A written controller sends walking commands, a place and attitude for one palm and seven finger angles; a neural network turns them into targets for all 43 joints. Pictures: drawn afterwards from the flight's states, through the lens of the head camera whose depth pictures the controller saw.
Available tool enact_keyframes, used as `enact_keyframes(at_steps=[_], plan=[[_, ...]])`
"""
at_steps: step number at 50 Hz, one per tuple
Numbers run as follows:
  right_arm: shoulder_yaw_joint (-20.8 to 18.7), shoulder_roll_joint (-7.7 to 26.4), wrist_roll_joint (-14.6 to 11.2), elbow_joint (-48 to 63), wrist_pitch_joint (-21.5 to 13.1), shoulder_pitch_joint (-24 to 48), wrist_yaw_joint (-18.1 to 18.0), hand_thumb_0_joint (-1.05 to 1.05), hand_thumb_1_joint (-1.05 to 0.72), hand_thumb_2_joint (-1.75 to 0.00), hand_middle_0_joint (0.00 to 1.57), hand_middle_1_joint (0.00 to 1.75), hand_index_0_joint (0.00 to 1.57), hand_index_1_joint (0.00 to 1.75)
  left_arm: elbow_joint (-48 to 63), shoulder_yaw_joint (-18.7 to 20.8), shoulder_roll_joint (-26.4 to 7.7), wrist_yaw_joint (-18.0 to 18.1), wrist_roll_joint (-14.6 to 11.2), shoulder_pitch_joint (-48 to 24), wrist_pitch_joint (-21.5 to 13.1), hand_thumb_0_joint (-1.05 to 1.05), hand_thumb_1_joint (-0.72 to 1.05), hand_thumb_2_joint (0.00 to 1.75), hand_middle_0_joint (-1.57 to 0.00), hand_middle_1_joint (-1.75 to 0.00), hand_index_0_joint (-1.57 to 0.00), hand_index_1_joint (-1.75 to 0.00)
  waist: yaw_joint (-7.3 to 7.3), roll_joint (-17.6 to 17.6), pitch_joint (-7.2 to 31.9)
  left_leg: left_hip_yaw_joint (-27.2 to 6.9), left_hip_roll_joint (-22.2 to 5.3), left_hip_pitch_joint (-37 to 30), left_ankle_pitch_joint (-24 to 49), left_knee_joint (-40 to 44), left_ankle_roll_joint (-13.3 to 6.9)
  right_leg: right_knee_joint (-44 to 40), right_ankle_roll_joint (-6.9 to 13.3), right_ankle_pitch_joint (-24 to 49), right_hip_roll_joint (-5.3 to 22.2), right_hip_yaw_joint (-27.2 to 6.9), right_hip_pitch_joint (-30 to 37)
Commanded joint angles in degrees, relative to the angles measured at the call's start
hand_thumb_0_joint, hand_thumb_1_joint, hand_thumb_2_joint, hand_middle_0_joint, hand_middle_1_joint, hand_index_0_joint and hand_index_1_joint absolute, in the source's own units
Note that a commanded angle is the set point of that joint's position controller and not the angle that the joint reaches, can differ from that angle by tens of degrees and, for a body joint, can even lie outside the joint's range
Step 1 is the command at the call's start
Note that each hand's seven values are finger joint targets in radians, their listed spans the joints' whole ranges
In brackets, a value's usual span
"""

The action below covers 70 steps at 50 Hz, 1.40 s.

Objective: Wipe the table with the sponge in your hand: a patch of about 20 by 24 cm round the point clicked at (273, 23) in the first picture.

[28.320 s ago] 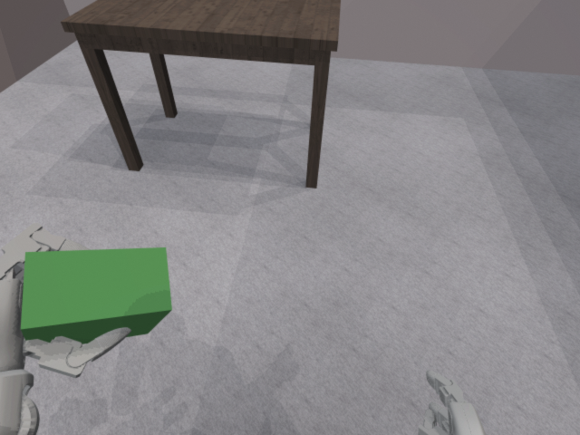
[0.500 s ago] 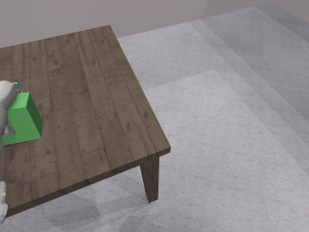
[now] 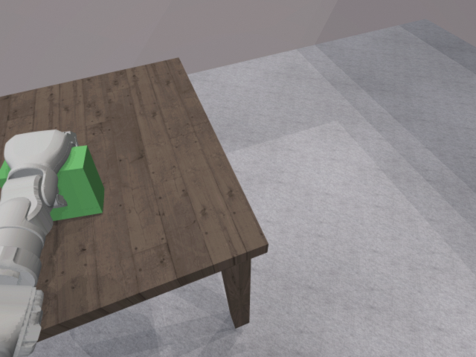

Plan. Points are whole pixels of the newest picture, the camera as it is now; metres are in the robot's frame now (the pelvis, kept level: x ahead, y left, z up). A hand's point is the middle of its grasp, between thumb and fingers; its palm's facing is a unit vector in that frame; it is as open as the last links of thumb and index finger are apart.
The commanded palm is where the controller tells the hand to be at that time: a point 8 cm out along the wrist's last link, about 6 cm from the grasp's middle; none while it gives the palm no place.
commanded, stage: wipe back along the middle lane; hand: left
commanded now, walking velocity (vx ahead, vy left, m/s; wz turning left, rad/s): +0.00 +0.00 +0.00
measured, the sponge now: (61, 192) +0.37 +0.37 +0.04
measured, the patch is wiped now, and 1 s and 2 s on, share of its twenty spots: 0.40 0.60 0.70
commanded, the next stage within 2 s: slide across to the third lane in 1.72 s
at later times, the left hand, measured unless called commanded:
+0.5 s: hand (63, 184) +0.36 +0.34 +0.07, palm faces -0.05 +0.02 -1.00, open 10.2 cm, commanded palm +0.33 +0.32 +0.11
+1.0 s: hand (69, 206) +0.32 +0.31 +0.07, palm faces +0.02 +0.00 -1.00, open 10.2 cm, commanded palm +0.27 +0.29 +0.10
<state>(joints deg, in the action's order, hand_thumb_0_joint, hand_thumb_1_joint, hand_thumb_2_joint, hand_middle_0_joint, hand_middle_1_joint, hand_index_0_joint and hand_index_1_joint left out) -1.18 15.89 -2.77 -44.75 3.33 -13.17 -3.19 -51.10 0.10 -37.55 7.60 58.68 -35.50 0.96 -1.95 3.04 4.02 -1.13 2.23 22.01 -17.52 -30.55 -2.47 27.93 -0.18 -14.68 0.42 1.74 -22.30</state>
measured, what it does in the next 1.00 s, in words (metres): stands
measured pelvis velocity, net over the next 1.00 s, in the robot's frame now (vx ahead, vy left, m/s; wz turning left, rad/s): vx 0.01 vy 0.00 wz -0.01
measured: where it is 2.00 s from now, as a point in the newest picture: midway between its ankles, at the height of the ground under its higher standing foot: outside the picture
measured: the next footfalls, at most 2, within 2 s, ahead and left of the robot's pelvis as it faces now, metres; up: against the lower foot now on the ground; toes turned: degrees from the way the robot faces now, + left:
none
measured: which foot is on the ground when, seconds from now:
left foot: down 0.00-1.00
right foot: down 0.00-1.00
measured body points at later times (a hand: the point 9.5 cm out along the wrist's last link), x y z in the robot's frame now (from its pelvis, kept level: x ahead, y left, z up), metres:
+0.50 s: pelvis +0.01 -0.01 +0.00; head +0.04 -0.03 +0.45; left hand +0.36 +0.33 +0.13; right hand +0.14 -0.27 -0.13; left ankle -0.03 +0.09 -0.73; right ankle -0.02 -0.13 -0.73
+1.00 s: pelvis +0.01 +0.00 +0.00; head +0.03 -0.03 +0.45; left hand +0.31 +0.31 +0.13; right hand +0.20 -0.23 -0.11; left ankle -0.03 +0.09 -0.73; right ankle -0.02 -0.13 -0.73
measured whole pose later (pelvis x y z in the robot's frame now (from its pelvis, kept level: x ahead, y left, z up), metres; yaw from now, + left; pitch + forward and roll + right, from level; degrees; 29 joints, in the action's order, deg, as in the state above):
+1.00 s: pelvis +0.01 +0.00 +0.00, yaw -1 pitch +4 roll -1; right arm 1.0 15.7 -2.5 -41.0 4.3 -6.5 -2.1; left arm -16.0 -2.8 -27.1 7.4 55.5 -10.4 20.0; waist -5.0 4.4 3.8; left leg -0.3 2.3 13.4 -18.1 -27.4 -2.4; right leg 26.8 -0.2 -16.0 0.5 0.8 -14.9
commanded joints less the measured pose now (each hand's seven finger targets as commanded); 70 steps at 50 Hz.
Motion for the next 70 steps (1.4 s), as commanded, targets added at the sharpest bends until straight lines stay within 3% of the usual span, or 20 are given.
enact_keyframes(at_steps=[1, 4, 7, 10, 13, 19, 21, 24, 28, 29, 34, 41, 52, 53, 59, 61, 64, 65, 69, 70], plan=[[-3.0, 9.13, -0.22, 4.51, -1.08, -0.99, -0.67, 0.0, -0.9, -0.9, 0.2, 0.3, 0.2, 0.3, 7.76, 0.12, -7.9, 1.27, -0.71, -19.55, 0.78, 0.0, 0.1, 1.3, -1.2, -1.6, -1.2, -1.6, 3.29, -1.27, 13.85, -0.66, -1.05, -8.46, 25.43, 2.8, 1.97, -0.7, 3.44, 16.27, -2.34, 0.2, 7.08], [-2.95, 9.39, -0.11, 4.84, -1.03, -0.35, -0.9, 0.0, -0.9, -0.9, 0.2, 0.3, 0.2, 0.3, 9.49, 1.7, -9.95, 0.97, -0.83, -21.0, 1.33, 0.0, 0.1, 1.3, -1.2, -1.6, -1.2, -1.6, 2.55, -0.77, 16.66, -0.29, -0.63, -8.78, 25.67, 3.1, 1.65, -1.2, 3.76, 18.45, -2.2, -0.57, 9.85], [-3.08, 8.75, -0.06, 5.13, -0.99, -0.29, -0.57, 0.0, -0.9, -0.9, 0.2, 0.3, 0.2, 0.3, 9.33, -1.25, -5.27, 0.24, -0.85, -16.08, 1.88, 0.0, 0.1, 1.3, -1.2, -1.6, -1.2, -1.6, 2.53, -1.56, 15.7, -0.18, -0.77, -9.65, 27.98, 2.4, 1.52, -0.66, 3.45, 19.19, -2.23, -0.09, 9.39], [-3.08, 8.89, -0.05, 5.76, -0.71, 0.65, -0.5, 0.0, -0.9, -0.9, 0.2, 0.3, 0.2, 0.3, 12.55, -0.39, -5.56, -0.44, -1.68, -12.82, 2.18, 0.0, 0.1, 1.3, -1.2, -1.6, -1.2, -1.6, 1.81, -1.46, 17.24, -0.11, -0.9, -10.18, 29.92, 2.47, 1.58, -0.41, 3.48, 20.9, -2.12, -0.36, 11.3], [-2.97, 9.09, -0.05, 6.31, -0.42, 1.93, -0.27, 0.0, -0.9, -0.9, 0.2, 0.3, 0.2, 0.3, 13.2, -0.49, -4.41, -0.91, -2.25, -7.99, 3.78, 0.0, 0.1, 1.3, -1.2, -1.6, -1.2, -1.6, 1.27, -3.74, 14.77, 0.43, -0.69, -8.81, 27.81, 2.76, 1.09, -0.76, 3.29, 21.34, -2.02, -0.3, 11.87], [-2.5, 9.4, -0.04, 7.84, -0.05, 4.77, -0.08, 0.0, -0.9, -0.9, 0.2, 0.3, 0.2, 0.3, 17.93, 1.98, -5.97, -1.81, -2.47, -1.19, 6.39, 0.0, 0.1, 1.3, -1.2, -1.6, -1.2, -1.6, -0.52, -2.52, 13.66, 0.5, -0.6, -7.56, 27.99, 4.02, 0.99, -1.28, 3.73, 22.16, -1.72, -0.93, 14.64], [-2.4, 9.09, 0.01, 7.79, -0.15, 4.89, -0.05, 0.0, -0.9, -0.9, 0.2, 0.3, 0.2, 0.3, 18.36, -0.51, -3.12, -2.05, -2.36, 0.31, 7.45, 0.0, 0.1, 1.3, -1.2, -1.6, -1.2, -1.6, 0.18, -3.75, 12.25, 0.94, -0.47, -7.64, 26.61, 3.79, 0.67, -0.99, 3.33, 21.92, -1.71, -0.65, 13.82], [-2.17, 9.01, -0.05, 8.91, -0.2, 6.77, 0.07, 0.0, -0.9, -0.9, 0.2, 0.3, 0.2, 0.3, 22.36, -0.02, -3.35, -2.48, -2.09, 1.6, 8.59, 0.0, 0.1, 1.3, -1.2, -1.6, -1.2, -1.6, -0.64, -1.78, 12.25, 0.5, -0.49, -8.04, 27.25, 4.34, 0.94, -1.46, 3.73, 20.88, -1.7, -0.99, 14.22], [-1.84, 8.94, -0.11, 9.13, -0.48, 6.96, -0.05, 0.0, -0.9, -0.9, 0.2, 0.3, 0.2, 0.3, 21.63, -0.2, -2.58, -2.84, -2.41, 7.07, 10.43, 0.0, 0.1, 1.3, -1.2, -1.6, -1.2, -1.6, -0.77, -4.74, 10.55, 0.82, -0.38, -7.1, 24.8, 4.25, 0.89, -1.1, 3.44, 20.21, -1.84, -0.41, 14.33], [-1.72, 9.05, -0.05, 9.71, -0.37, 8.05, -0.15, 0.0, -0.9, -0.9, 0.2, 0.3, 0.2, 0.3, 23.84, 0.63, -3.33, -3.14, -2.71, 6.46, 10.54, 0.0, 0.1, 1.3, -1.2, -1.6, -1.2, -1.6, -1.28, -2.47, 11.32, 0.69, -0.38, -7.22, 25.19, 4.62, 0.98, -1.41, 3.74, 20.49, -1.69, -1.18, 15.01], [-1.48, 8.71, 0.09, 10.64, -0.73, 9.34, 0.01, 0.0, -0.9, -0.9, 0.2, 0.3, 0.2, 0.3, 28.1, 0.23, -2.08, -3.24, -2.58, 10.25, 12.36, 0.0, 0.1, 1.3, -1.2, -1.6, -1.2, -1.6, -1.65, -2.04, 11.18, 0.37, -0.63, -8.15, 26.95, 4.51, 1.24, -1.29, 3.7, 20.13, -1.82, -1.08, 15.05], [-1.12, 7.88, 0.04, 11.56, -1.27, 10.88, 0.54, 0.0, -0.9, -0.9, 0.2, 0.3, 0.2, 0.3, 34.49, -2.51, 3.11, -2.92, -3.56, 18.25, 15.12, 0.0, 0.1, 1.3, -1.2, -1.6, -1.2, -1.6, -2.11, -2.93, 10.28, -0.35, -1.18, -9.72, 29.95, 4.4, 1.84, -0.65, 3.38, 19.52, -2.0, -0.25, 14.81], [-0.02, 7.28, 0.12, 12.04, -1.54, 14.75, 0.26, 0.0, -0.9, -0.9, 0.2, 0.3, 0.2, 0.3, 41.08, -2.67, 4.15, -2.82, -4.14, 24.5, 19.72, 0.0, 0.1, 1.3, -1.2, -1.6, -1.2, -1.6, -2.97, -4.81, 7.95, -0.2, -0.99, -9.76, 26.95, 5.83, 1.86, -1.18, 3.42, 18.72, -2.08, -0.65, 16.79], [0.12, 7.08, 0.1, 12.24, -1.53, 15.27, 0.24, 0.0, -0.9, -0.9, 0.2, 0.3, 0.2, 0.3, 41.86, -4.23, 5.83, -3.02, -4.29, 24.18, 20.22, 0.0, 0.1, 1.3, -1.2, -1.6, -1.2, -1.6, -2.79, -4.6, 7.16, -0.05, -0.94, -9.76, 26.25, 6.06, 1.79, -1.44, 3.34, 18.39, -2.0, -0.59, 16.49], [0.37, 7.22, 0.3, 13.0, -1.56, 16.87, 0.32, 0.0, -0.9, -0.9, 0.2, 0.3, 0.2, 0.3, 46.41, -2.85, 5.14, -2.72, -4.58, 27.85, 21.69, 0.0, 0.1, 1.3, -1.2, -1.6, -1.2, -1.6, -3.77, -2.76, 7.77, -0.07, -0.97, -10.34, 26.02, 6.57, 1.95, -1.48, 3.71, 18.33, -2.13, -1.66, 17.76], [0.34, 6.7, 0.22, 12.92, -1.85, 16.96, 0.58, 0.0, -0.9, -0.9, 0.2, 0.3, 0.2, 0.3, 47.57, -5.87, 8.82, -2.69, -4.63, 28.91, 21.95, 0.0, 0.1, 1.3, -1.2, -1.6, -1.2, -1.6, -3.18, -4.24, 6.41, -0.15, -1.23, -10.64, 26.64, 6.48, 1.89, -1.43, 3.43, 18.05, -2.19, -0.91, 16.67], [0.32, 7.02, 0.34, 13.1, -2.01, 17.87, 0.65, 0.0, -0.9, -0.9, 0.2, 0.3, 0.2, 0.3, 49.61, -2.38, 5.65, -2.26, -4.98, 32.35, 22.47, 0.0, 0.1, 1.3, -1.2, -1.6, -1.2, -1.6, -4.32, -4.08, 7.49, -0.11, -1.02, -10.63, 26.77, 6.52, 1.92, -1.32, 3.61, 19.69, -2.2, -2.16, 18.48], [0.6, 6.51, 0.28, 13.21, -2.09, 17.94, 0.65, 0.0, -0.9, -0.9, 0.2, 0.3, 0.2, 0.3, 50.45, -5.86, 9.22, -2.38, -5.22, 31.25, 22.69, 0.0, 0.1, 1.3, -1.2, -1.6, -1.2, -1.6, -3.49, -4.41, 7.04, 0.18, -0.97, -10.67, 26.05, 6.6, 1.71, -1.28, 3.33, 19.59, -1.95, -1.28, 18.25], [0.59, 6.91, 0.45, 13.01, -1.94, 19.19, 0.28, 0.0, -0.9, -0.9, 0.2, 0.3, 0.2, 0.3, 51.96, -2.75, 6.09, -2.01, -5.29, 32.17, 23.77, 0.0, 0.1, 1.3, -1.2, -1.6, -1.2, -1.6, -4.36, -4.97, 6.77, 0.34, -0.59, -10.41, 23.43, 7.23, 1.54, -1.83, 3.52, 19.14, -2.15, -2.55, 19.04], [0.68, 6.56, 0.36, 12.85, -2.11, 19.05, 0.26, 0.0, -0.9, -0.9, 0.2, 0.3, 0.2, 0.3, 51.8, -4.11, 7.68, -1.94, -5.3, 32.5, 23.93, 0.0, 0.1, 1.3, -1.2, -1.6, -1.2, -1.6, -3.93, -5.31, 6.38, 0.62, -0.49, -10.44, 23.83, 7.0, 1.41, -1.6, 3.37, 19.82, -2.01, -2.05, 19.03]])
